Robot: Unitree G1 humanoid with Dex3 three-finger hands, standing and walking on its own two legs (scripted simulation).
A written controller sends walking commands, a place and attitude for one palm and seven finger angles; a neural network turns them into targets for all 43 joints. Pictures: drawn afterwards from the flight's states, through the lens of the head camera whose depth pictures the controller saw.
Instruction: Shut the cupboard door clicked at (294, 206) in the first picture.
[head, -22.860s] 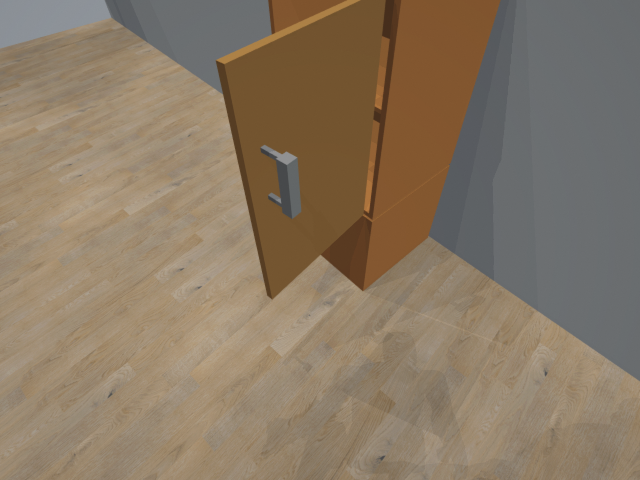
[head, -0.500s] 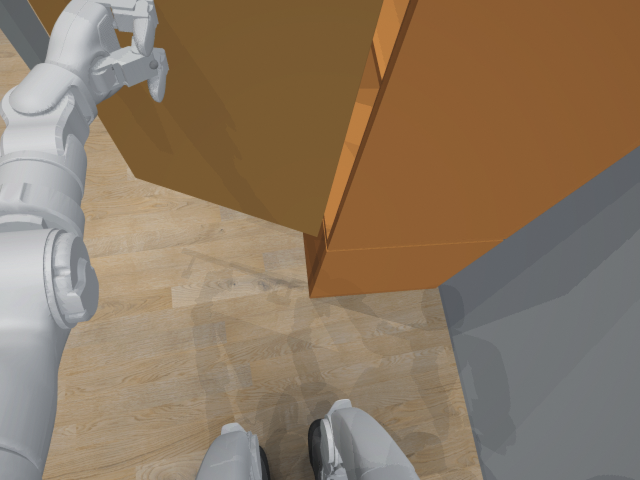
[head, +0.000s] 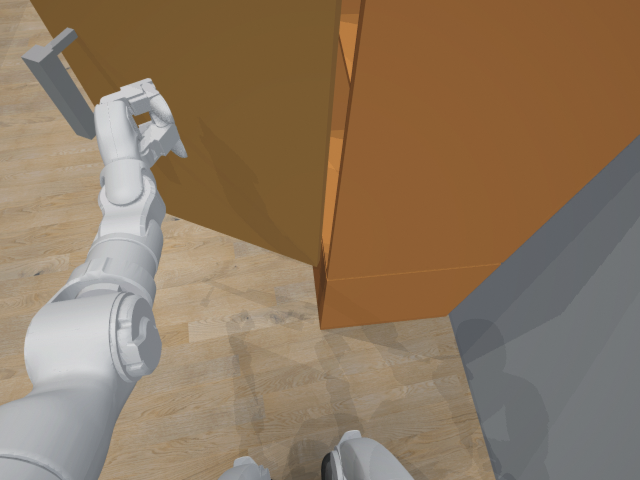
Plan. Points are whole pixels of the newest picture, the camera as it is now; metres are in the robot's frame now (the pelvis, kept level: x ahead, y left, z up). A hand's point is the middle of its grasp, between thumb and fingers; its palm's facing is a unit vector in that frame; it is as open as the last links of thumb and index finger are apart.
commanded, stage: pull the fist back off the door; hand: left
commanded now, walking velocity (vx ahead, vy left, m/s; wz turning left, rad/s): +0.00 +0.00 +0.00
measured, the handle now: (77, 85) +0.64 +0.24 +0.08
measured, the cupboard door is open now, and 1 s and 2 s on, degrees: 63 63 63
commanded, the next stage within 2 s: draw the hand back to the body in 0.36 s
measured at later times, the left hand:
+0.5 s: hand (167, 171) +0.48 +0.12 +0.09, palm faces +0.12 -0.99 -0.01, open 3.1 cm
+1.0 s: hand (46, 263) +0.34 +0.19 +0.15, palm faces +0.10 -0.99 -0.01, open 3.1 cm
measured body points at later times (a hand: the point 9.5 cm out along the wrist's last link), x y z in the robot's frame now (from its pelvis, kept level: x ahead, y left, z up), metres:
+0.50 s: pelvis -0.02 +0.00 +0.00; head +0.07 -0.01 +0.44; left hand +0.46 +0.17 +0.09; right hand +0.04 -0.26 -0.12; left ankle -0.02 +0.10 -0.68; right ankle +0.01 -0.07 -0.68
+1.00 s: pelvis -0.01 +0.02 +0.04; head +0.00 +0.01 +0.49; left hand +0.33 +0.25 +0.15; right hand +0.15 -0.23 -0.06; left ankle -0.02 +0.10 -0.68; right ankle +0.01 -0.07 -0.68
